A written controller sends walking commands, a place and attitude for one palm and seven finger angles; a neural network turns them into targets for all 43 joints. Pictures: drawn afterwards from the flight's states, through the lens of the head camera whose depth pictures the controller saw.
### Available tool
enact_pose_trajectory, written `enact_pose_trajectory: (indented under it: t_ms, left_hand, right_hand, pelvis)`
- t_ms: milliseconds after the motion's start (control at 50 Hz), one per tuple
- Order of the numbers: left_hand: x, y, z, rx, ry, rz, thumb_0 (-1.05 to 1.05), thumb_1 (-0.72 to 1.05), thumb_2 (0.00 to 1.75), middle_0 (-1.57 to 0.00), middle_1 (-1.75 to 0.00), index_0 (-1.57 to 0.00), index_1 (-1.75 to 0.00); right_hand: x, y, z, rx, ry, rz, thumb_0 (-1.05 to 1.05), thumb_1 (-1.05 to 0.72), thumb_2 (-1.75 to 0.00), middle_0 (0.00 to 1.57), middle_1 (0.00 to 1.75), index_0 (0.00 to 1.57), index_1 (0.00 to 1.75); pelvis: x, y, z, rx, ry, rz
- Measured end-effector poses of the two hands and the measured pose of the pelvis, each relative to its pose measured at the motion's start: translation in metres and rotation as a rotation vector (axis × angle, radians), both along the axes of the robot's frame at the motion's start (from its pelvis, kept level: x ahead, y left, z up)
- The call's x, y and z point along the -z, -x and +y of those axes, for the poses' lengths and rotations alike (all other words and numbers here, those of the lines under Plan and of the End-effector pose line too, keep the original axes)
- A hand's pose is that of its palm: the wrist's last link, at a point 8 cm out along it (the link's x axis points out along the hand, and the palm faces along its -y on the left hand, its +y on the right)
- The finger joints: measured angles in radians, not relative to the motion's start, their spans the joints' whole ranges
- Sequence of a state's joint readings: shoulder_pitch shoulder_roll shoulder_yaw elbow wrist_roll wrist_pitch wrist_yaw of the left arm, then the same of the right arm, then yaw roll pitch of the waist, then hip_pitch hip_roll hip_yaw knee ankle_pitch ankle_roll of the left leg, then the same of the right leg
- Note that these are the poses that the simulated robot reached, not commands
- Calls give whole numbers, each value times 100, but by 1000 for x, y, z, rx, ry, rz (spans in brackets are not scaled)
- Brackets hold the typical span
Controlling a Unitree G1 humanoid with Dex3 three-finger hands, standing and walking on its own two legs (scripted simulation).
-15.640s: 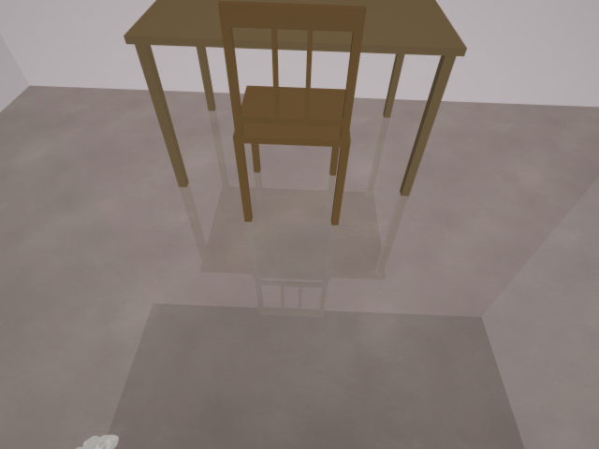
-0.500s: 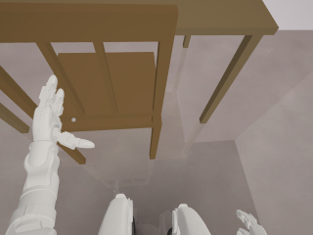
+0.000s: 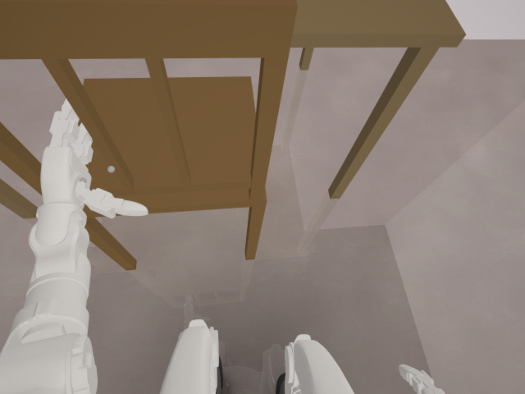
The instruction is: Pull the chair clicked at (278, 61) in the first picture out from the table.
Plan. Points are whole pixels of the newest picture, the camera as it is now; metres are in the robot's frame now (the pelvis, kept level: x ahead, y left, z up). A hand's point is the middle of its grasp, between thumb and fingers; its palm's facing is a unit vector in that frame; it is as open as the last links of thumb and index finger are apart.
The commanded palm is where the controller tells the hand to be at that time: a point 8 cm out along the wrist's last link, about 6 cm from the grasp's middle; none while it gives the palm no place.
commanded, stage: push the fingers through the gap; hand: left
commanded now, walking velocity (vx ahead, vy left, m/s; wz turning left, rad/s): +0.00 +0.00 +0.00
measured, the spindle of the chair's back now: (100, 136) +0.48 +0.25 +0.05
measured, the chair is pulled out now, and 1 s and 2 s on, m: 0.00 0.00 0.01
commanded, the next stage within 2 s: hook a spindle and tug to test in 0.52 s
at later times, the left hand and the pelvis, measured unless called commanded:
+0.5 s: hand (116, 159) +0.45 +0.22 +0.03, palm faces +0.12 -0.99 -0.04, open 16.9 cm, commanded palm +0.42 +0.26 +0.03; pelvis +0.00 +0.00 +0.00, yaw -1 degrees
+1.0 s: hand (121, 160) +0.45 +0.22 +0.03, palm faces +0.13 -0.99 -0.04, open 15.2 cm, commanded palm +0.42 +0.25 +0.03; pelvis +0.00 +0.00 +0.00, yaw +0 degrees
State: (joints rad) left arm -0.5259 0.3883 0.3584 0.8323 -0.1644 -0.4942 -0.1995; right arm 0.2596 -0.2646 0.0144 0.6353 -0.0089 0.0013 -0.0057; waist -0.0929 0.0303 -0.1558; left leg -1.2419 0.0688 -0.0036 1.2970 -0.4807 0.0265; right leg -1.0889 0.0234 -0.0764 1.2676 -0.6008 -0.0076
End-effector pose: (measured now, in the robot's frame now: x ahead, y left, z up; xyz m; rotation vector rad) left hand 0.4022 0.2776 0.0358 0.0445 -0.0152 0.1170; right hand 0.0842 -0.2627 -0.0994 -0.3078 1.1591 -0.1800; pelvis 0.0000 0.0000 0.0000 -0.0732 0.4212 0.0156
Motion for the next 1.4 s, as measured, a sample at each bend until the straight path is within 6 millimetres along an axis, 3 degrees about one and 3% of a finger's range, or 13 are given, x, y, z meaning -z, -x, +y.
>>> enact_pose_trajectory:
  t_ms: [360,720,860,1060,1240,1400]
  left_hand:
    - [5,-21,-2,3,3,14,-1,-50,30,-6,-8,-6,-8]
    - [3,-19,-7,3,4,7,-1,-50,30,-7,-11,-7,-11]
    - [3,-18,-11,-4,3,9,-1,-50,30,-14,-33,-14,-33]
    - [3,-18,-8,-11,0,5,-1,-43,34,-30,-82,-30,-83]
    - [2,-17,-6,-14,10,9,-1,-6,49,-44,-126,-43,-127]
    - [3,-21,-6,-12,7,8,0,37,68,-47,-139,-46,-141]
  right_hand:
    - [1,26,3,44,-5,100,1,-90,-90,21,30,20,30]
    - [-1,10,5,28,-12,76,0,-90,-90,21,30,20,30]
    - [0,5,4,21,-17,62,0,-90,-90,21,30,20,30]
    - [2,9,1,26,-16,71,0,-90,-90,21,30,20,30]
    - [1,15,-1,36,-13,82,0,-90,-90,21,30,20,30]
    - [0,15,0,35,-8,86,0,-90,-90,21,30,20,30]
  pelvis:
    - [0,-3,4,7,4,19]
    - [-3,-5,4,4,3,15]
    - [-2,-5,2,4,0,13]
    - [0,-4,-1,4,0,12]
    - [-1,-4,-1,3,0,13]
    - [-2,-6,1,4,2,17]
